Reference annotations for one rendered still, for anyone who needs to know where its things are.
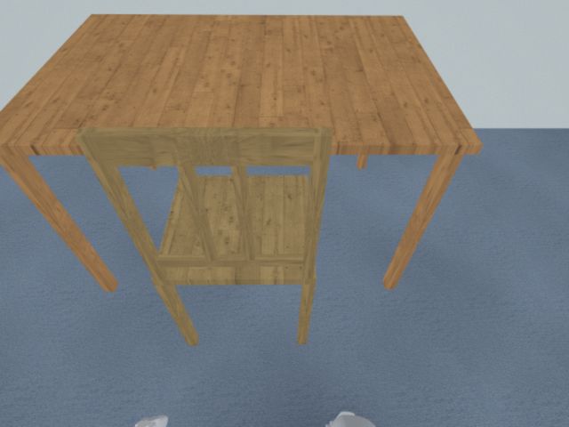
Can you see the table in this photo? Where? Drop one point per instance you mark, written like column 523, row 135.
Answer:
column 365, row 76

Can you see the chair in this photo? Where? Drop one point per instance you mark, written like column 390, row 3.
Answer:
column 234, row 229

